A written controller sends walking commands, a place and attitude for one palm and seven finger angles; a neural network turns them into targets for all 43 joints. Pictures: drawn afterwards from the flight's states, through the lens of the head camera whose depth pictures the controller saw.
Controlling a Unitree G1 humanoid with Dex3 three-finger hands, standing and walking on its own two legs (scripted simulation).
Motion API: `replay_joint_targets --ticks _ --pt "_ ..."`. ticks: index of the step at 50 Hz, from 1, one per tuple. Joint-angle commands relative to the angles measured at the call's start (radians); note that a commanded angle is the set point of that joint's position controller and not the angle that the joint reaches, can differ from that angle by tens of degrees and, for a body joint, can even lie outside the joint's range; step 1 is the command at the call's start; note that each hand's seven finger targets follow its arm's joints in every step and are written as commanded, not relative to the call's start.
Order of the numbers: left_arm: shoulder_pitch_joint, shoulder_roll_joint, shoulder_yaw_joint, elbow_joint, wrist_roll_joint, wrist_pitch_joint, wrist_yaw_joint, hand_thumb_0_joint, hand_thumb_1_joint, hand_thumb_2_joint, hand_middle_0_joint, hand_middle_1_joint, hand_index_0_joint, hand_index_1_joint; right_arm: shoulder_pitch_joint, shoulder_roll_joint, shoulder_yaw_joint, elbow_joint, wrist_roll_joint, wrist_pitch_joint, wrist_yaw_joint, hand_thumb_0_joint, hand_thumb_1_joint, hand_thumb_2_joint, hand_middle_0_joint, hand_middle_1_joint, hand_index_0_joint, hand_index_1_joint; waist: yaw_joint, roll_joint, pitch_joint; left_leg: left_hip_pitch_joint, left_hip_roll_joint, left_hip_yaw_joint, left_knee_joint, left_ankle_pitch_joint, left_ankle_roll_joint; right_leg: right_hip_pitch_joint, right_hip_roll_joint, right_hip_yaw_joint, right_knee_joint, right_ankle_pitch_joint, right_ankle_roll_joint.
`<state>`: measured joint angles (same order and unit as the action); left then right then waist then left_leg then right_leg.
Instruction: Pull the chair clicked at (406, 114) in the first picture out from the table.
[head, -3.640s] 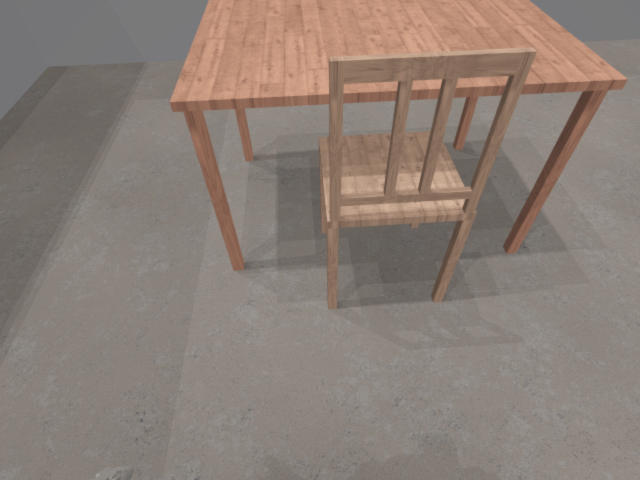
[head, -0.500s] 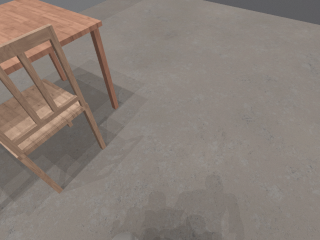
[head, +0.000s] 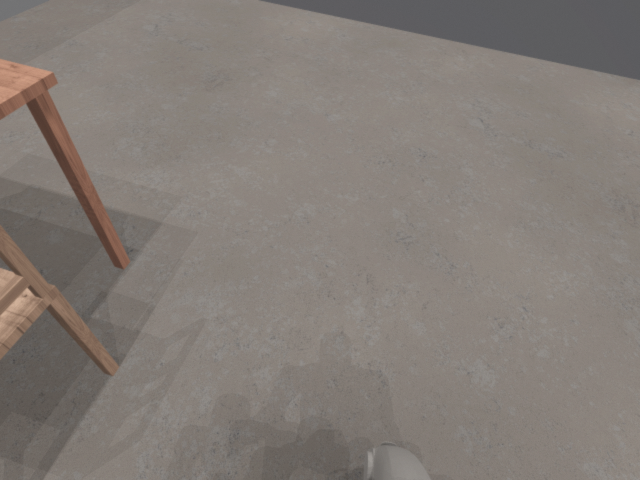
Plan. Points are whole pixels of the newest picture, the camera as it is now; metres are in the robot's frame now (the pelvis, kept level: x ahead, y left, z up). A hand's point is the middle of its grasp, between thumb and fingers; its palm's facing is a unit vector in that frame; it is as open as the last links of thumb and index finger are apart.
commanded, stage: walk to a spot facing it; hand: left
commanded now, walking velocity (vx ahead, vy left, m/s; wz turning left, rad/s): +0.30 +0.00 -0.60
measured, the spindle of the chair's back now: out of the picture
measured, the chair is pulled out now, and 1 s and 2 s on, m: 0.00 0.00 0.00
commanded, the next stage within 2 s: turn to face it in 0.52 s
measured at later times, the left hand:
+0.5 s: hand (264, 356) +0.33 +0.11 -0.16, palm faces -0.26 -0.93 -0.24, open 7.3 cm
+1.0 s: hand (260, 305) +0.44 +0.13 -0.19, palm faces -0.23 -0.96 -0.16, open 7.4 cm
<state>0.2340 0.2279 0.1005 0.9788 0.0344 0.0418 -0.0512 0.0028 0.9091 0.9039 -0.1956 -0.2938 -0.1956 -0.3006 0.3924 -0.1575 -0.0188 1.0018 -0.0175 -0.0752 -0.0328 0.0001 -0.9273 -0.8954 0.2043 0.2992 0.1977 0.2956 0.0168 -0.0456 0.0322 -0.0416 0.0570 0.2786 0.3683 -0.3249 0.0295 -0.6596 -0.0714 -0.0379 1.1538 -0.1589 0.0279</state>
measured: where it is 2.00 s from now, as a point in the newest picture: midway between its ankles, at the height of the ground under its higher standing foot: (334, 445)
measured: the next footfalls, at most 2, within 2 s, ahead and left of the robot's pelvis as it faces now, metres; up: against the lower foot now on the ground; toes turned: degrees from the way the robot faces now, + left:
right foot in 0.26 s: +0.24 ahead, -0.12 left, +0.00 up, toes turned -17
left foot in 0.78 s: +0.45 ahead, +0.02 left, +0.00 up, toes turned -17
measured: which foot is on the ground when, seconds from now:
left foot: down 0.00-0.26, up 0.28-0.76, down 0.78-1.00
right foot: up 0.00-0.24, down 0.26-0.78, up 0.80-1.00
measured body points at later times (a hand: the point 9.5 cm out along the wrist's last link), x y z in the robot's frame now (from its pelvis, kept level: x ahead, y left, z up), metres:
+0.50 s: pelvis +0.20 -0.06 -0.01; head +0.23 -0.08 +0.44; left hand +0.35 +0.16 -0.15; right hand +0.21 -0.30 -0.16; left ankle +0.28 +0.12 -0.66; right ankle +0.20 -0.11 -0.74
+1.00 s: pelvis +0.36 -0.03 +0.00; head +0.39 -0.01 +0.45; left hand +0.45 +0.18 -0.17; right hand +0.35 -0.27 -0.14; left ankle +0.41 +0.03 -0.74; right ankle +0.28 -0.16 -0.68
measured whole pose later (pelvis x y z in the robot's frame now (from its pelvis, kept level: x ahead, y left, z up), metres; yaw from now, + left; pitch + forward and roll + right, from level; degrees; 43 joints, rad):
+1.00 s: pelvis +0.36 -0.03 +0.00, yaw -18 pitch +0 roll -1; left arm 0.24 0.18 0.04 1.03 0.01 0.02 0.02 0.00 0.91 0.90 -0.20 -0.29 -0.20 -0.30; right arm 0.20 -0.16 -0.02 0.99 -0.01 0.00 -0.02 -0.01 -0.94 -0.90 0.21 0.30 0.20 0.30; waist 0.02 -0.04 0.04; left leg -0.27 -0.04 0.03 0.46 -0.20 0.08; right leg -0.41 -0.04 0.01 0.99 -0.44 0.05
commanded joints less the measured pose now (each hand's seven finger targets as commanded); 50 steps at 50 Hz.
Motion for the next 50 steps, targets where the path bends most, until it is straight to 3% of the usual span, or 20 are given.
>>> replay_joint_targets --ticks 1,5,8,10,11,12,13,14,17,19,23,26,32,36,37,38,39,40,43,50 --pt "-0.173 -0.019 -0.021 -0.107 0.001 -0.025 -0.016 0.000 0.900 0.900 -0.200 -0.300 -0.200 -0.300 0.118 -0.128 -0.029 -0.003 -0.004 -0.020 -0.009 0.000 -0.900 -0.900 0.200 0.300 0.200 0.300 -0.057 0.161 0.109 0.101 0.278 -0.093 -0.135 0.521 0.063 -0.148 -0.022 -0.058 -0.178 0.022 -0.005" --pt "-0.283 -0.033 -0.031 -0.134 -0.004 -0.034 -0.017 0.000 0.900 0.900 -0.200 -0.300 -0.200 -0.300 0.155 -0.132 -0.030 0.027 -0.013 -0.008 -0.008 0.000 -0.900 -0.900 0.200 0.300 0.200 0.300 -0.079 0.170 0.138 0.116 0.283 -0.021 -0.105 0.656 0.062 -0.054 0.017 -0.114 -0.370 -0.003 -0.043" --pt "-0.215 -0.002 -0.027 -0.120 -0.003 -0.044 -0.008 0.000 0.900 0.900 -0.200 -0.300 -0.200 -0.300 0.141 -0.168 -0.044 0.025 -0.012 -0.003 -0.006 0.000 -0.900 -0.900 0.200 0.300 0.200 0.300 -0.037 0.172 0.063 0.143 0.299 0.028 0.072 1.027 0.051 0.121 0.090 -0.161 -0.444 -0.087 -0.096" --pt "-0.042 0.038 -0.013 -0.075 0.001 -0.058 0.000 0.000 0.900 0.900 -0.200 -0.300 -0.200 -0.300 0.090 -0.207 -0.053 0.003 -0.004 0.000 -0.002 0.000 -0.900 -0.900 0.200 0.300 0.200 0.300 0.052 0.214 -0.054 0.098 0.284 0.066 0.324 1.120 0.016 0.377 0.138 -0.186 -0.516 -0.083 -0.129" --pt "0.088 0.095 0.003 -0.037 0.002 -0.071 0.006 0.000 0.900 0.900 -0.200 -0.300 -0.200 -0.300 0.068 -0.201 -0.049 -0.016 0.003 0.003 0.007 0.000 -0.900 -0.900 0.200 0.300 0.200 0.300 0.118 0.188 -0.133 -0.069 0.273 0.064 0.553 0.949 -0.018 0.653 0.115 -0.154 -0.596 -0.009 -0.152" --pt "0.188 0.202 0.021 -0.020 -0.003 -0.081 0.017 0.000 0.900 0.900 -0.200 -0.300 -0.200 -0.300 0.083 -0.139 -0.038 -0.045 0.023 0.004 0.019 0.000 -0.900 -0.900 0.200 0.300 0.200 0.300 0.146 0.001 -0.248 -0.394 0.164 0.032 0.874 0.145 -0.063 0.950 -0.151 0.213 -0.634 0.076 -0.252" --pt "0.223 0.275 0.032 -0.019 -0.030 -0.081 0.030 0.000 0.900 0.900 -0.200 -0.300 -0.200 -0.300 0.041 -0.104 -0.038 -0.092 0.025 0.001 0.010 0.000 -0.900 -0.900 0.200 0.300 0.200 0.300 0.132 -0.093 -0.303 -0.624 0.048 -0.092 1.182 -0.297 -0.089 1.006 -0.372 0.619 -0.734 0.335 -0.359" --pt "0.178 0.272 0.037 -0.046 -0.036 -0.073 0.040 0.000 0.900 0.900 -0.200 -0.300 -0.200 -0.300 -0.004 -0.137 -0.045 -0.105 0.015 -0.003 0.007 0.000 -0.900 -0.900 0.200 0.300 0.200 0.300 0.119 -0.039 -0.266 -0.633 0.094 -0.245 1.157 -0.169 -0.067 0.884 -0.341 0.534 -0.790 0.232 -0.338" --pt "-0.010 0.160 0.004 -0.091 -0.027 -0.086 0.052 0.000 0.900 0.900 -0.200 -0.300 -0.200 -0.300 -0.040 -0.118 -0.045 -0.085 -0.007 0.028 0.010 0.000 -0.900 -0.900 0.200 0.300 0.200 0.300 -0.002 0.071 -0.042 -0.553 0.165 -0.261 1.007 -0.021 -0.083 0.468 -0.235 0.344 -0.869 0.126 -0.267" --pt "-0.041 0.145 0.003 -0.092 -0.014 -0.096 0.055 0.000 0.900 0.900 -0.200 -0.300 -0.200 -0.300 0.011 -0.090 -0.044 -0.071 -0.012 0.047 0.012 0.000 -0.900 -0.900 0.200 0.300 0.200 0.300 -0.052 0.056 -0.044 -0.489 0.156 -0.247 0.900 -0.006 -0.095 0.361 -0.174 0.248 -0.880 0.149 -0.249" --pt "0.003 0.133 0.003 -0.074 -0.012 -0.104 0.046 0.000 0.900 0.900 -0.200 -0.300 -0.200 -0.300 -0.068 -0.091 -0.049 -0.107 -0.013 0.052 0.025 0.000 -0.900 -0.900 0.200 0.300 0.200 0.300 -0.045 -0.050 -0.035 -0.525 0.125 -0.240 0.755 0.077 -0.115 0.354 -0.102 0.224 -0.880 0.149 -0.230" --pt "0.060 0.128 0.008 -0.073 -0.016 -0.106 0.045 0.000 0.900 0.900 -0.200 -0.300 -0.200 -0.300 -0.195 -0.100 -0.050 -0.152 -0.014 0.049 0.033 0.000 -0.900 -0.900 0.200 0.300 0.200 0.300 -0.004 -0.073 -0.027 -0.580 0.098 -0.246 0.660 0.108 -0.123 0.424 -0.086 0.264 -0.863 0.176 -0.226" --pt "0.151 0.129 0.005 -0.061 -0.014 -0.098 0.061 0.000 0.900 0.900 -0.200 -0.300 -0.200 -0.300 -0.376 -0.098 -0.038 -0.213 -0.002 0.039 0.033 0.000 -0.900 -0.900 0.200 0.300 0.200 0.300 0.047 -0.083 -0.062 -0.548 0.019 -0.227 0.451 0.043 -0.109 0.609 -0.104 0.320 -0.772 0.514 -0.217" --pt "0.122 0.099 -0.016 -0.039 -0.016 -0.096 0.081 0.000 0.900 0.900 -0.200 -0.300 -0.200 -0.300 -0.276 -0.090 -0.020 -0.151 0.002 0.029 0.025 0.000 -0.900 -0.900 0.200 0.300 0.200 0.300 -0.011 -0.092 -0.094 -0.288 -0.036 -0.204 0.191 0.133 -0.070 0.612 -0.069 0.241 -0.685 0.643 -0.158" --pt "0.123 0.086 -0.025 -0.023 -0.024 -0.096 0.085 0.000 0.900 0.900 -0.200 -0.300 -0.200 -0.300 -0.189 -0.101 -0.018 -0.107 0.000 0.023 0.020 0.000 -0.900 -0.900 0.200 0.300 0.200 0.300 -0.042 -0.069 -0.130 -0.145 -0.037 -0.212 0.069 0.274 -0.059 0.591 -0.042 0.212 -0.600 0.603 -0.124" --pt "0.143 0.065 -0.031 -0.012 -0.028 -0.095 0.086 0.000 0.900 0.900 -0.200 -0.300 -0.200 -0.300 -0.094 -0.152 -0.027 -0.075 -0.007 0.016 0.018 0.000 -0.900 -0.900 0.200 0.300 0.200 0.300 -0.065 0.048 -0.185 0.046 0.075 -0.313 0.064 0.572 -0.019 0.481 0.014 0.164 -0.444 0.372 -0.081" --pt "0.234 0.022 -0.043 0.007 -0.037 -0.094 0.086 0.000 0.900 0.900 -0.200 -0.300 -0.200 -0.300 -0.046 -0.232 -0.037 -0.063 -0.012 0.018 0.018 0.000 -0.900 -0.900 0.200 0.300 0.200 0.300 -0.048 0.262 -0.255 0.222 0.311 -0.531 0.114 0.982 0.112 0.279 0.087 0.055 -0.243 -0.170 -0.034" --pt "0.245 0.030 -0.053 0.022 -0.028 -0.093 0.094 0.000 0.900 0.900 -0.200 -0.300 -0.200 -0.300 -0.070 -0.222 -0.026 -0.061 0.004 0.035 0.011 0.000 -0.900 -0.900 0.200 0.300 0.200 0.300 -0.028 0.255 -0.212 0.139 0.363 -0.562 0.060 1.088 0.178 0.266 0.083 0.070 -0.127 -0.459 -0.012" --pt "0.110 0.054 -0.046 0.031 -0.017 -0.057 0.086 0.000 0.900 0.900 -0.200 -0.300 -0.200 -0.300 -0.198 -0.164 -0.010 -0.070 0.002 0.048 -0.001 0.000 -0.900 -0.900 0.200 0.300 0.200 0.300 0.001 0.187 0.020 -0.170 0.260 -0.544 -0.057 0.703 0.171 0.237 0.006 0.071 -0.115 -0.381 0.015" --pt "0.027 0.031 -0.020 -0.017 -0.012 -0.024 0.078 0.000 0.900 0.900 -0.200 -0.300 -0.200 -0.300 -0.135 -0.194 -0.055 -0.067 0.000 0.067 0.006 0.000 -0.900 -0.900 0.200 0.300 0.200 0.300 -0.014 0.148 -0.068 -0.153 0.166 -0.549 -0.085 0.426 0.146 0.189 0.018 0.040 -0.127 -0.230 0.039"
